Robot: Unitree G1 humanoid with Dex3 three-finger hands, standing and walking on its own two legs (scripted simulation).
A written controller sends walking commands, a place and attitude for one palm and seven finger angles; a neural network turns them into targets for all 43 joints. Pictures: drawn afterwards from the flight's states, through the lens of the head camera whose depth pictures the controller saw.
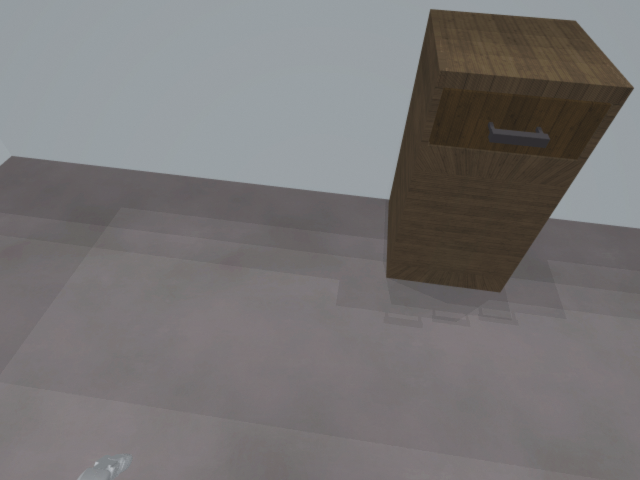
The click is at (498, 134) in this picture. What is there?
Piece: drawer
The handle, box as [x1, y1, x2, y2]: [488, 122, 549, 147]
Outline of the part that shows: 488,123 490,132 488,138 489,141 545,147 549,140 547,134 544,134 540,127 536,127 536,132 534,133 495,129 493,127 492,122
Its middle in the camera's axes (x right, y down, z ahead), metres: +0.50 -0.27 +0.99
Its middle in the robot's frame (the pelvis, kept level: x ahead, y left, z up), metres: +0.94 -0.46 -0.06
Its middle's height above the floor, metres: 0.71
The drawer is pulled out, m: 0.00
